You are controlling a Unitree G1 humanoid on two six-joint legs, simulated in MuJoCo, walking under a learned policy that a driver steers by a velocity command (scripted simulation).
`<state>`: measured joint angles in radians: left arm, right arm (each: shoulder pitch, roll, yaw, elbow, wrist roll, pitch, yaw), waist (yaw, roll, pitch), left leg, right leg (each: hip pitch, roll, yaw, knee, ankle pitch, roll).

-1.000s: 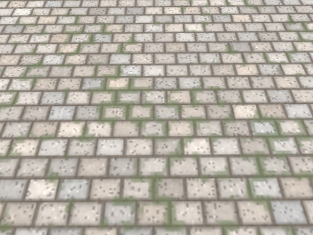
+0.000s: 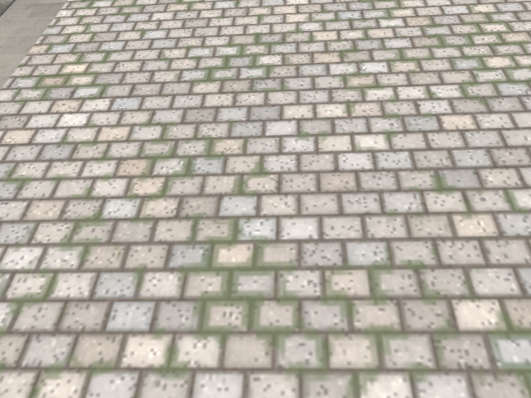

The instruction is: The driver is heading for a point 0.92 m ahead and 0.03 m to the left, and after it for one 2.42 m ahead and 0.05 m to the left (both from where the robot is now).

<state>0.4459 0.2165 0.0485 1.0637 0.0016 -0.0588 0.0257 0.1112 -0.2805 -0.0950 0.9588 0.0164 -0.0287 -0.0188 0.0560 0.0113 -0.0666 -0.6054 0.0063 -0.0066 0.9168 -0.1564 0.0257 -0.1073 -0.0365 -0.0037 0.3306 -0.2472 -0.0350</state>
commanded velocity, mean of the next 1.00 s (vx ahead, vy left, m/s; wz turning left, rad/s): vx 0.25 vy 0.00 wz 0.00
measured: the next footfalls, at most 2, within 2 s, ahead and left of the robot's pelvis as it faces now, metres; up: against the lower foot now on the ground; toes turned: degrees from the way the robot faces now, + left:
left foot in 0.30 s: +0.23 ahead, +0.17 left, +0.00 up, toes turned +3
right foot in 0.62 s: +0.21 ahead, -0.07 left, +0.00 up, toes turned +0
